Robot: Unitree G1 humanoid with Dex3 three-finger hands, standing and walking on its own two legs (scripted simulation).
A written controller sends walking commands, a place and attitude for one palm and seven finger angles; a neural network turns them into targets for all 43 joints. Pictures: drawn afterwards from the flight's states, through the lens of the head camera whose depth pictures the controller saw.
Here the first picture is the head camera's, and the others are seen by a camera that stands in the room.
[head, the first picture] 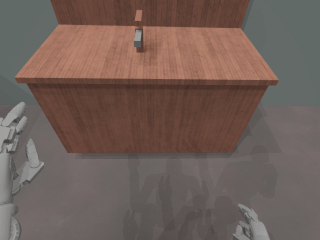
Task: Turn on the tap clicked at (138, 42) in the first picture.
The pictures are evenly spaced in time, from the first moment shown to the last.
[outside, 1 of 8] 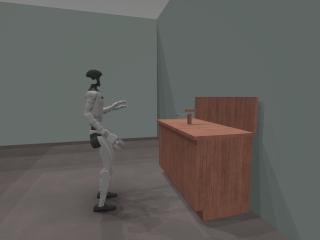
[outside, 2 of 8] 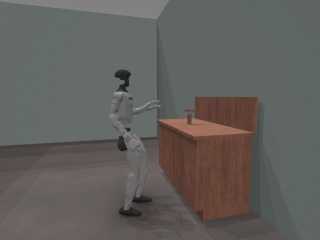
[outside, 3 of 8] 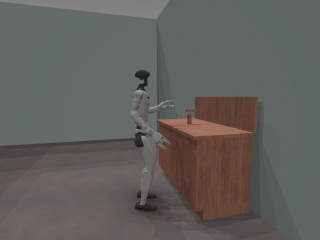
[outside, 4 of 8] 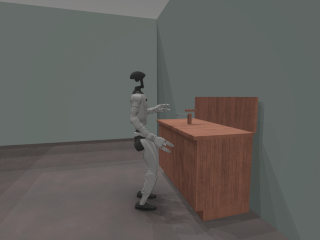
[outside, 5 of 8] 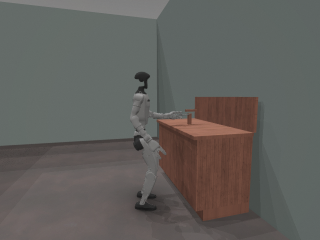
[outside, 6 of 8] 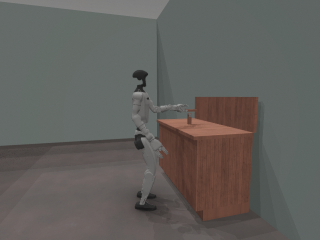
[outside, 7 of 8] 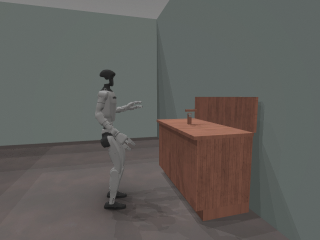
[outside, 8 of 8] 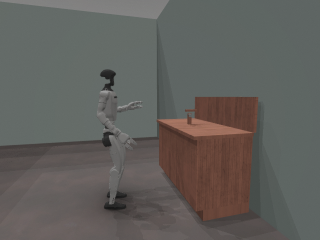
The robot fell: no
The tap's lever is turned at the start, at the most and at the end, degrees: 0 69 68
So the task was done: yes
